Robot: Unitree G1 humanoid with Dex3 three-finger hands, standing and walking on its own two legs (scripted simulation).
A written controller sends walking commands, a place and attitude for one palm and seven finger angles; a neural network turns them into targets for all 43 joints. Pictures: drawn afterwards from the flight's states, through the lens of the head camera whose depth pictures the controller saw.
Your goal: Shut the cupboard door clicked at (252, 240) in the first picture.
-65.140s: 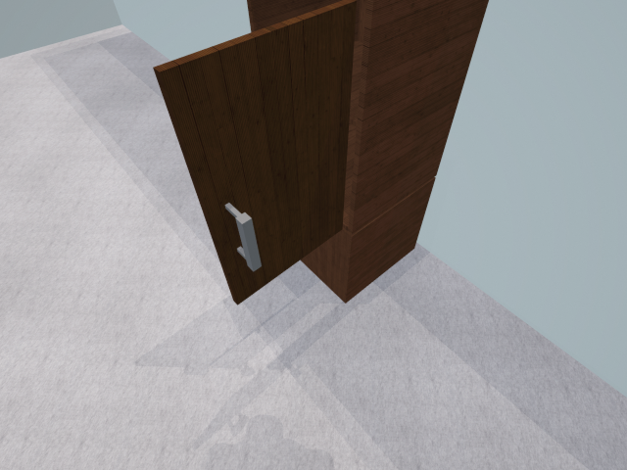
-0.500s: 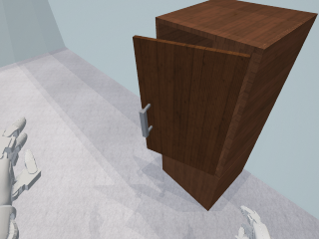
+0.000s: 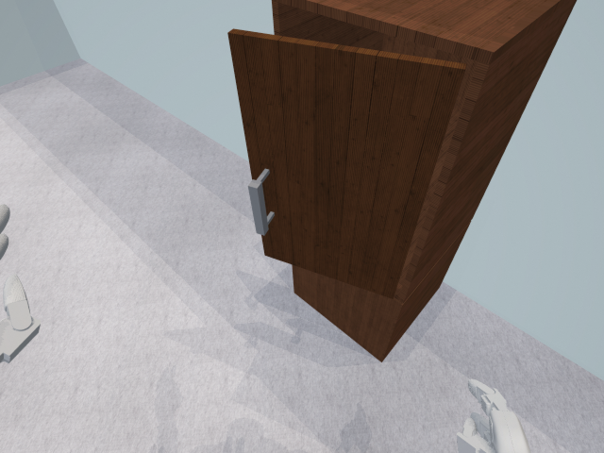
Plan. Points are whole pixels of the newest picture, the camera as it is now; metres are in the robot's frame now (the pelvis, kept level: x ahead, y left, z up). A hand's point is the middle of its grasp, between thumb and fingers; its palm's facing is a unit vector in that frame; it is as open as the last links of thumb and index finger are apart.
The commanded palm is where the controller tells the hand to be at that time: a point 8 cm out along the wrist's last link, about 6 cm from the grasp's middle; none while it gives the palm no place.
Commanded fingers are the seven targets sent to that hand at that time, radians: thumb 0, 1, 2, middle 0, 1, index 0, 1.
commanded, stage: step back with the hand held close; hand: left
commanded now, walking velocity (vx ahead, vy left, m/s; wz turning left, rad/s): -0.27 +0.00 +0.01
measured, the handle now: (263, 202) +0.63 +0.13 -0.09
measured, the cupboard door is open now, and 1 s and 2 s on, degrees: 19 19 19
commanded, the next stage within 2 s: stop stepping back and stand still in 1.18 s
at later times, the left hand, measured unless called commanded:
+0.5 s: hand out of the picture +0.13 +0.26 +0.17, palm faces +0.50 -0.74 -0.45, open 7.4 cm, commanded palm +0.07 +0.29 +0.18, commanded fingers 0.00 0.90 0.90 -0.20 -0.30 -0.20 -0.30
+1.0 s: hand out of the picture +0.07 +0.27 +0.18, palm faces +0.55 -0.66 -0.51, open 7.4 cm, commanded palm -0.01 +0.29 +0.18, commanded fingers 0.00 0.90 0.90 -0.20 -0.30 -0.20 -0.30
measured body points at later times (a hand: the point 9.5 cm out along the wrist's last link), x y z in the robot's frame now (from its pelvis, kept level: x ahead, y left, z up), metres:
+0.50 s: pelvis -0.07 -0.01 -0.01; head -0.06 +0.00 +0.44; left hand +0.10 +0.30 +0.19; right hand +0.09 -0.25 -0.09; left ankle -0.01 +0.10 -0.73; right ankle +0.03 -0.15 -0.74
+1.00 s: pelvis -0.11 -0.02 -0.02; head -0.10 +0.00 +0.43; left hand +0.03 +0.31 +0.20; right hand +0.07 -0.24 -0.10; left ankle -0.01 +0.11 -0.73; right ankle -0.11 -0.15 -0.74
